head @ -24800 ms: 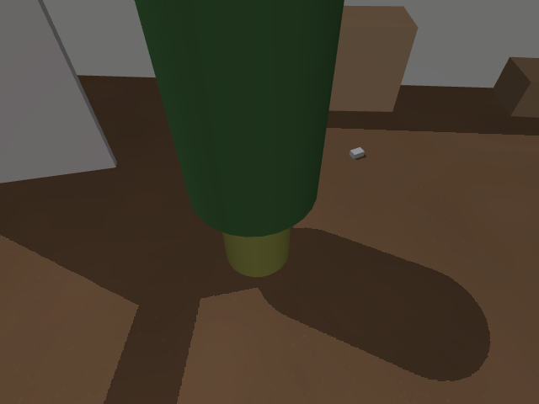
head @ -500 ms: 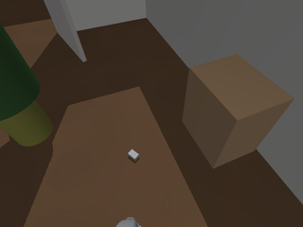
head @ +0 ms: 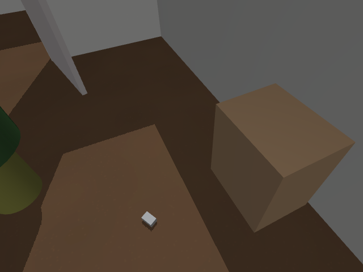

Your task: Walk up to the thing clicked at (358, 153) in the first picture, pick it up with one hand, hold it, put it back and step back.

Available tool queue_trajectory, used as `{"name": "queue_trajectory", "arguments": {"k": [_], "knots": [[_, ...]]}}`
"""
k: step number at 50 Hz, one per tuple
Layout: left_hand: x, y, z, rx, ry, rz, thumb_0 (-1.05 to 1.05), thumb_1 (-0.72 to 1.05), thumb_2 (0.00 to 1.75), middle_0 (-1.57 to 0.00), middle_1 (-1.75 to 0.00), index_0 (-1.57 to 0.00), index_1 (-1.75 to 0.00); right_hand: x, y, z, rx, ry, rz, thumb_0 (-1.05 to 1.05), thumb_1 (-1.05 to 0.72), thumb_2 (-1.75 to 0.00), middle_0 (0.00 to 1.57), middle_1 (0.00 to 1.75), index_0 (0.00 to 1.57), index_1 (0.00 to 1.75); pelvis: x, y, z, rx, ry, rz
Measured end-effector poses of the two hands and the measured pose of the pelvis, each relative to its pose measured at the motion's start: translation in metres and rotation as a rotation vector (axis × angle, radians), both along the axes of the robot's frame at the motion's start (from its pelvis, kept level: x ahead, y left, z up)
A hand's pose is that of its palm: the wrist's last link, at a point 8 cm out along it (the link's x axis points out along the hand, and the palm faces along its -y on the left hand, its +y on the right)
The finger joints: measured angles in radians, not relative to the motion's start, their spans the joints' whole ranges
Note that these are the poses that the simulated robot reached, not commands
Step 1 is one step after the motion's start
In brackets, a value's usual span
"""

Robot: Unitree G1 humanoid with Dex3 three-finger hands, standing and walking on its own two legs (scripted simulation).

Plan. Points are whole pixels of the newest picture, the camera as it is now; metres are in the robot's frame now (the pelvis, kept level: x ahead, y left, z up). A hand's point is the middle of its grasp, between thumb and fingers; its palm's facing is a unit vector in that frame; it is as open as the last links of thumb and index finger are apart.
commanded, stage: walk up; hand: left
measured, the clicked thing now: (149, 219) +0.55 +0.25 -0.74
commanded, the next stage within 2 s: stand in 1.92 s
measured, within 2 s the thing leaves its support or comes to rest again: neither
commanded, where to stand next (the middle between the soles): +0.20 +0.02 m, yaw -1 degrees
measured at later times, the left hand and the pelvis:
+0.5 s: hand out of the picture +0.14 +0.30 -0.15, palm faces -0.01 -0.92 -0.38, open 7.4 cm; pelvis +0.09 +0.03 +0.00, yaw +1 degrees
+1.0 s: hand (79, 245) +0.23 +0.30 -0.13, palm faces -0.01 -0.93 -0.37, open 7.4 cm; pelvis +0.14 +0.03 +0.02, yaw +0 degrees
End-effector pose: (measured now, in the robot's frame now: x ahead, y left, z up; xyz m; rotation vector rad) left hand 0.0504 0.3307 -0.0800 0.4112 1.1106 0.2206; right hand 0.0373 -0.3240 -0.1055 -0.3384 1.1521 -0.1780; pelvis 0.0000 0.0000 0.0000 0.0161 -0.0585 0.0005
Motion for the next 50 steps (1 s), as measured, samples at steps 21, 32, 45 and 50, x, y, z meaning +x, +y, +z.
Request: {"name": "queue_trajectory", "arguments": {"k": [21,32,45,50], "knots": [[0.057,0.017,-0.022,-0.015,0.083,0.084,0.01,0.9,0.9,-0.21,-0.3,-0.2,-0.3,0.147,0.042,-0.001,-0.01,-0.01,0.058,0.0,-0.91,-0.9,0.21,0.3,0.2,0.29,0.087,0.025,-0.002,-0.008,0.011,0.02],[0.104,0.009,-0.026,-0.031,0.074,0.025,0.01,0.91,0.9,-0.21,-0.3,-0.2,-0.3,0.159,0.037,0.006,-0.015,-0.033,0.018,0.0,-0.9,-0.9,0.21,0.31,0.2,0.3,0.109,0.023,0.001,-0.021,0.02,-0.003],[0.15,0.011,-0.017,-0.049,0.057,0.044,0.01,0.9,0.9,-0.21,-0.3,-0.2,-0.3,0.171,0.055,-0.001,0.019,0.052,-0.014,0.01,-0.91,-0.9,0.21,0.3,0.2,0.29,0.137,0.032,0.011,-0.02,0.018,-0.004],[0.174,0.011,-0.015,-0.064,0.026,0.034,0.01,0.9,0.9,-0.21,-0.3,-0.2,-0.3,0.182,0.064,0.005,0.025,0.046,-0.012,0.01,-0.91,-0.9,0.21,0.3,0.2,0.29,0.141,0.035,0.016,-0.021,0.019,-0.005]]}}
